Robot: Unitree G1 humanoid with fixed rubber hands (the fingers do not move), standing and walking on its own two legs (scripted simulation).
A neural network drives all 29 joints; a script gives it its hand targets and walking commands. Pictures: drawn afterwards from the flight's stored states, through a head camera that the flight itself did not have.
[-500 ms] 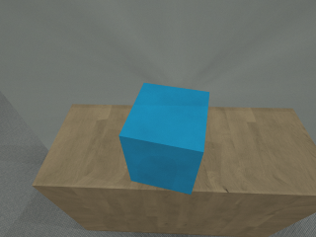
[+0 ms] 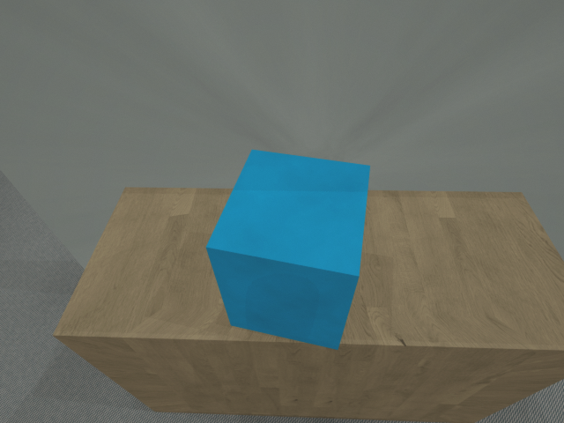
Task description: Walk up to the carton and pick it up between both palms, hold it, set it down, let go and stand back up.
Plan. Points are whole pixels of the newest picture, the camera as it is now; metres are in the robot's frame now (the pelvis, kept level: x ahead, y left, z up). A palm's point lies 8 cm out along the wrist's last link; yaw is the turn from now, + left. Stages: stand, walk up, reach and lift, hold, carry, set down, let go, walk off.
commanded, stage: stand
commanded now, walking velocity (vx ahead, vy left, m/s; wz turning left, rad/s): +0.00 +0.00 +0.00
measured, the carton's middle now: (295, 251) +0.39 +0.01 -0.02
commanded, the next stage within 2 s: none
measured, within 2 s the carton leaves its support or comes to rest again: neither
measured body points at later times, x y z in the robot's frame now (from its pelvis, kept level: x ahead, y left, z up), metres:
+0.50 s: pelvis +0.00 -0.01 +0.00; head +0.00 -0.01 +0.45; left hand +0.02 +0.25 -0.13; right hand +0.02 -0.27 -0.14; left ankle +0.00 +0.11 -0.74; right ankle +0.03 -0.10 -0.74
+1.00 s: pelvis +0.01 -0.01 +0.00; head +0.01 -0.01 +0.45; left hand +0.03 +0.24 -0.14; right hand +0.02 -0.26 -0.14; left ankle +0.00 +0.11 -0.74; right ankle +0.03 -0.10 -0.74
